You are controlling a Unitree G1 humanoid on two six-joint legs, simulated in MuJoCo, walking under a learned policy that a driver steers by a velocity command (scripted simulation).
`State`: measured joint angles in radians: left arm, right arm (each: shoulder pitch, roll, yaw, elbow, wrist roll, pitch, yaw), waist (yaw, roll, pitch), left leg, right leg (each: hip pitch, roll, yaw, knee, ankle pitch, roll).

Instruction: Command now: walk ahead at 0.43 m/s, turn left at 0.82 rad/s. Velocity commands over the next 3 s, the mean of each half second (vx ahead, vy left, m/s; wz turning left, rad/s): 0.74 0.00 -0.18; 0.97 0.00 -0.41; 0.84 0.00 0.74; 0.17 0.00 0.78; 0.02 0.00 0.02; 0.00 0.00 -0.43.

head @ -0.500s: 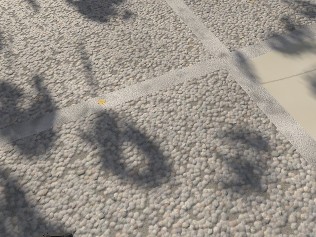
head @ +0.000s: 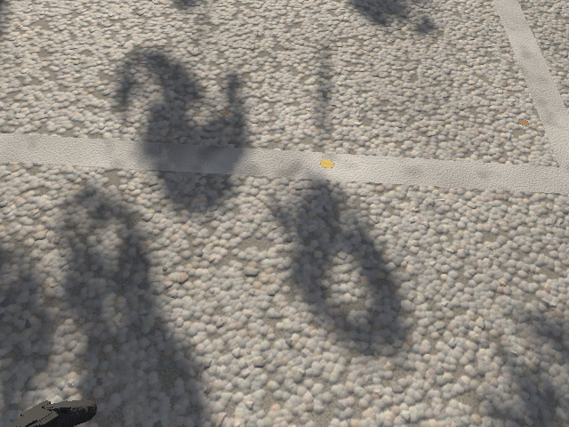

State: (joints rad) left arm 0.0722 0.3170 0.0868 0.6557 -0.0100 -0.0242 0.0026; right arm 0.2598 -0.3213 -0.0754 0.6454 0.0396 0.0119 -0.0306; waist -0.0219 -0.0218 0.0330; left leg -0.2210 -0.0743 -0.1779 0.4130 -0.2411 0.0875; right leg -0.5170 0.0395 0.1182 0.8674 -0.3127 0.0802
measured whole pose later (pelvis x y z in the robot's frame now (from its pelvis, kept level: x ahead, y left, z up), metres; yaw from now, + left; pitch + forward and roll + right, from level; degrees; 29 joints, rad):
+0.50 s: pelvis +0.27 -0.08 -0.01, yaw -9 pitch +3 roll +0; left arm 0.52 0.28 0.05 0.85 0.01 -0.06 -0.03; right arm 0.17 -0.30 0.00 0.63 -0.07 -0.05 0.04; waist 0.07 0.05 -0.01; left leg -0.63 0.05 -0.05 0.95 -0.21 -0.03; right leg -0.05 0.13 0.15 0.30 -0.29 -0.12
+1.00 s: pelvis +0.70 -0.18 -0.01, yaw -21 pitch +2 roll +2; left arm -0.06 0.31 -0.01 0.62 0.05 -0.07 -0.08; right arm 0.60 -0.32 -0.06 0.92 -0.01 -0.08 0.01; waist -0.12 -0.01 -0.01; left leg 0.05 -0.03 -0.04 0.25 -0.34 0.00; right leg -0.65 -0.06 0.03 0.72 -0.12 -0.03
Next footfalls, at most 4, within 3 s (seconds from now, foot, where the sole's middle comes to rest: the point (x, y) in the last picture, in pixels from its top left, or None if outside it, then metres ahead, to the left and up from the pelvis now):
0.26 right None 0.21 -0.13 -0.79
0.68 left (276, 337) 0.66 -0.02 -0.79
1.08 right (412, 260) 0.89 -0.40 -0.79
1.48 left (354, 146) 1.33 -0.28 -0.79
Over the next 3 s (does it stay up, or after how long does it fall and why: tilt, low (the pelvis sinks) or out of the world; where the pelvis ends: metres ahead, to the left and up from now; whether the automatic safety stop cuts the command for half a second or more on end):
stays up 1.43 -0.36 -0.01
